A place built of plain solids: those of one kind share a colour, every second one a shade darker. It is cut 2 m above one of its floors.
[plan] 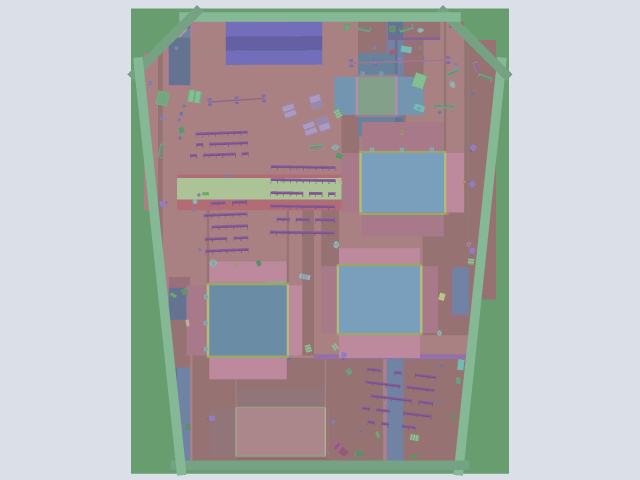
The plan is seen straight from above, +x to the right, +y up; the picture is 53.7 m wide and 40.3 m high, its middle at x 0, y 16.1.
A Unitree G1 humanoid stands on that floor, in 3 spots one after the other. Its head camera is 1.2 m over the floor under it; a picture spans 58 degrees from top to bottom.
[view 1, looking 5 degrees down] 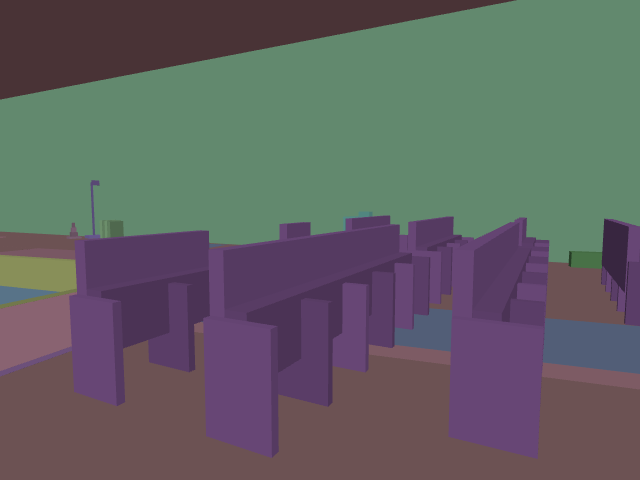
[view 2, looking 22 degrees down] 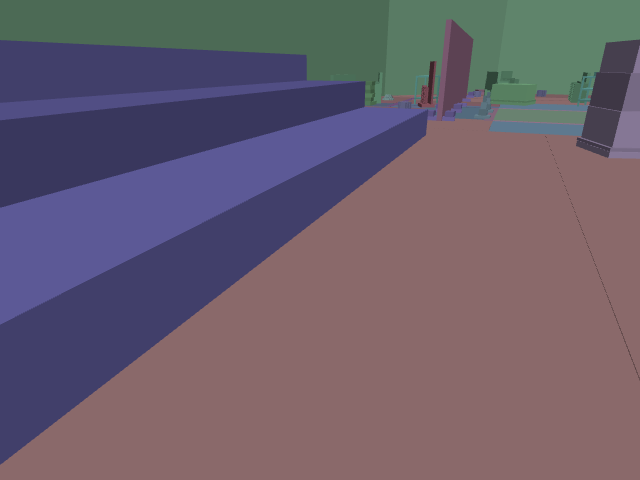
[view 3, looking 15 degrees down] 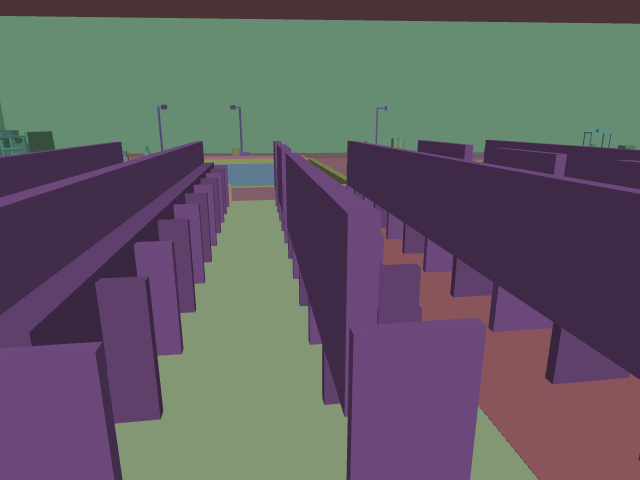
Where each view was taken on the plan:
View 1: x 2.05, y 3.00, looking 21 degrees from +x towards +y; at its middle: seatrow_rows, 3.05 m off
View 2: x -8.05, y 29.45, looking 23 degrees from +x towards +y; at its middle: floor_ground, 3.20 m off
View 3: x -5.25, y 20.45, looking -9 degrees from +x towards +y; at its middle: seatrow_rows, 1.78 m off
